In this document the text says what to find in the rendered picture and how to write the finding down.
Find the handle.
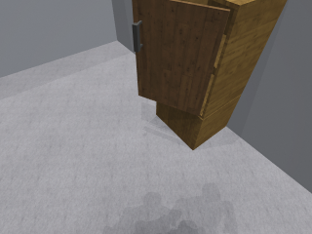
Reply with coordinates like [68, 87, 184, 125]
[132, 20, 143, 53]

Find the cupboard door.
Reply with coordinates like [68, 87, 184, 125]
[132, 0, 230, 116]

